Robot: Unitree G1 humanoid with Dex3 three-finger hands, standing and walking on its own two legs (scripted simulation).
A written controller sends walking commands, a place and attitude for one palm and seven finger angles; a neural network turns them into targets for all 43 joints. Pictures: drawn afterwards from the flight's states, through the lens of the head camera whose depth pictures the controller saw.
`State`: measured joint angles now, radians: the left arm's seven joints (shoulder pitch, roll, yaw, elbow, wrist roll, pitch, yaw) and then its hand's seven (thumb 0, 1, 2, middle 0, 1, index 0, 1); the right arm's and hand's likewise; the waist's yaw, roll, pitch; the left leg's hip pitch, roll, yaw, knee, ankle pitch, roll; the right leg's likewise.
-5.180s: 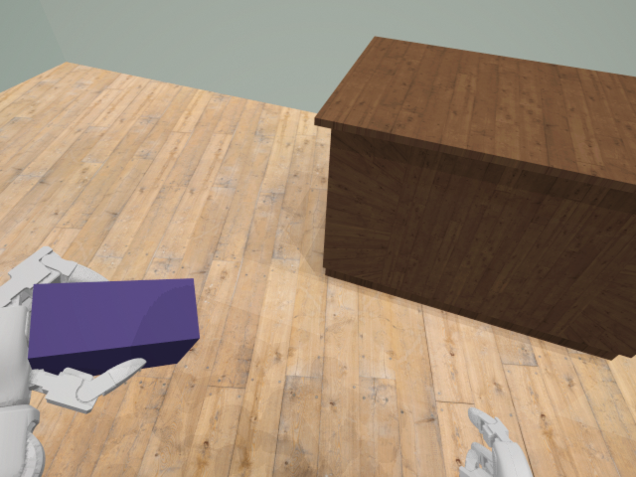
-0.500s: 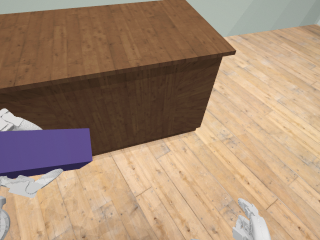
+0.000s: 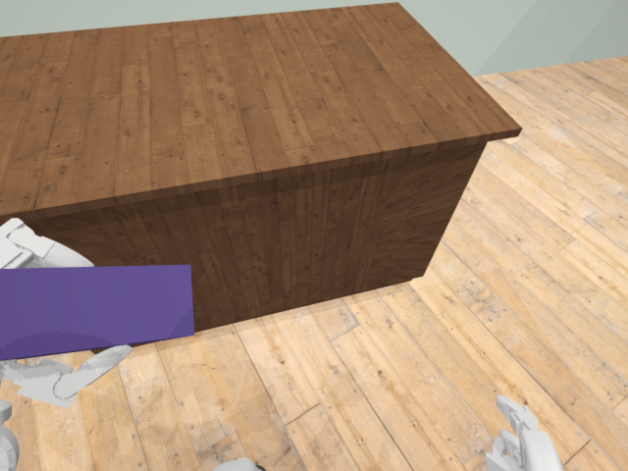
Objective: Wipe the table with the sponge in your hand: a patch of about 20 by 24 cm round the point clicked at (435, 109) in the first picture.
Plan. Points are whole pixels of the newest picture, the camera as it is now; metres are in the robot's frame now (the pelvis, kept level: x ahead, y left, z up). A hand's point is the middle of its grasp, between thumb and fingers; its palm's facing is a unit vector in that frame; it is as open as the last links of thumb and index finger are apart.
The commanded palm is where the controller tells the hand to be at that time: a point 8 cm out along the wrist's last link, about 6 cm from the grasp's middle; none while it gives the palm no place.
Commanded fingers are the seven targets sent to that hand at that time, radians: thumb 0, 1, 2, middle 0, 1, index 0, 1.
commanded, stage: take the last steps up to it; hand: left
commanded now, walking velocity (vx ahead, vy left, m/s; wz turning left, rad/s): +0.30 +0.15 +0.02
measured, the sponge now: (127, 310) +0.23 +0.19 +0.16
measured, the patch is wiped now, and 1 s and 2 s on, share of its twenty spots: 0.00 0.00 0.00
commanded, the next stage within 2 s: come to a stop and stand still in 1.06 s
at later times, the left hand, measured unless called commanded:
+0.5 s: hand (65, 222) +0.30 +0.27 +0.18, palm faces +0.43 -0.77 -0.46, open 10.1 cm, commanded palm +0.24 +0.32 +0.19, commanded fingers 0.00 0.10 1.30 -1.20 -1.60 -1.20 -1.60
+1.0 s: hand (51, 173) +0.36 +0.31 +0.19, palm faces +0.40 -0.78 -0.47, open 10.1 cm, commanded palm +0.31 +0.36 +0.19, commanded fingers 0.00 0.10 1.30 -1.20 -1.60 -1.20 -1.60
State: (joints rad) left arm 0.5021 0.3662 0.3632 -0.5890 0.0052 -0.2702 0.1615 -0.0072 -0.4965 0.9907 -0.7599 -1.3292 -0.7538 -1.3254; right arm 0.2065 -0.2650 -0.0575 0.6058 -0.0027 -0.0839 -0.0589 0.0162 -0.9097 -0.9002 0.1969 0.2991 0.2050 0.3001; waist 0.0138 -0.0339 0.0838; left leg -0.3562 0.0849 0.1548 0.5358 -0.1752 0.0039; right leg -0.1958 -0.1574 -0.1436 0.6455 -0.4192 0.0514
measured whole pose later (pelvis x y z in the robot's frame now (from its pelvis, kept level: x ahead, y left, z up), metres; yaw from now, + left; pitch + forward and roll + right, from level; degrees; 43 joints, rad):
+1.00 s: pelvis +0.15 +0.08 +0.00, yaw +0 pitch -1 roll +2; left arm 0.47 0.36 0.34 -0.49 -0.02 -0.22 0.14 -0.01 -0.50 0.99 -0.76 -1.33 -0.75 -1.33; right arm 0.21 -0.16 0.03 0.65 0.01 -0.08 -0.05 0.01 -0.91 -0.90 0.20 0.30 0.21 0.30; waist 0.02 0.04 0.04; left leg -0.42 0.04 0.10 0.87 -0.40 -0.01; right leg -0.30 -0.06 -0.17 0.67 -0.34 -0.06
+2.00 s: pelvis +0.09 +0.12 +0.01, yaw -2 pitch -3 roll +0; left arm 0.45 0.37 0.34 -0.47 -0.01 -0.19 0.16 -0.01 -0.50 1.00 -0.76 -1.33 -0.75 -1.33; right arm 0.25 -0.21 0.01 0.61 0.00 -0.08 -0.08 0.02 -0.91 -0.90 0.20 0.30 0.20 0.30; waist 0.01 -0.03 0.04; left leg -0.22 0.02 0.06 0.50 -0.22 0.01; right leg -0.29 0.02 -0.10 0.50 -0.22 0.00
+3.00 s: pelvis +0.02 +0.11 +0.00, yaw +1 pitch -4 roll +0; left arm 0.45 0.38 0.35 -0.46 -0.01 -0.19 0.14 -0.01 -0.50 1.00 -0.76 -1.33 -0.75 -1.33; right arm 0.26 -0.17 0.02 0.61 0.00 -0.09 -0.05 0.02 -0.91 -0.90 0.20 0.30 0.21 0.30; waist -0.01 0.01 0.03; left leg -0.33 0.03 0.05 0.51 -0.10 0.02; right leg -0.25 0.03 -0.07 0.65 -0.42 0.02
